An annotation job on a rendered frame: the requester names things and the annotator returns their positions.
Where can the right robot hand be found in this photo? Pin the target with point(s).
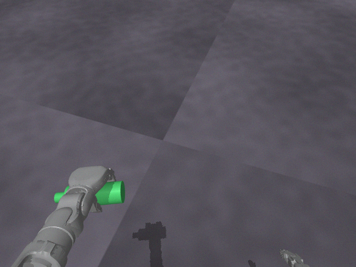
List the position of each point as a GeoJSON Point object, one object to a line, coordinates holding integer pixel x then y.
{"type": "Point", "coordinates": [293, 260]}

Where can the bottle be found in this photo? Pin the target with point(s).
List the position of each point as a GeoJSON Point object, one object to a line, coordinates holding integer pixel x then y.
{"type": "Point", "coordinates": [110, 193]}

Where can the left robot hand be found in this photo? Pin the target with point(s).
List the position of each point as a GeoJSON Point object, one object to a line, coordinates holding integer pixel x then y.
{"type": "Point", "coordinates": [93, 177]}

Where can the left robot arm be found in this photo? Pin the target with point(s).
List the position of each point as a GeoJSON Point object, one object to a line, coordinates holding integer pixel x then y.
{"type": "Point", "coordinates": [57, 236]}

